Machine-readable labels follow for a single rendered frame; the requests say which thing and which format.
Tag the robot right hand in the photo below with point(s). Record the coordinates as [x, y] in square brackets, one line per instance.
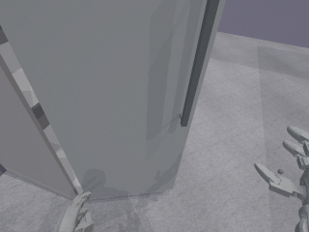
[282, 185]

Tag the handle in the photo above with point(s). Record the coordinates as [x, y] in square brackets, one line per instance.
[200, 54]

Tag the right robot forearm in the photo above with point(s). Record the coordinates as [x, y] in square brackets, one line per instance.
[303, 225]

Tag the robot left hand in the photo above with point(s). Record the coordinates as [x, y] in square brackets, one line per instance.
[70, 220]

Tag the fridge door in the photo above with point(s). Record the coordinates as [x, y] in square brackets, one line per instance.
[111, 77]

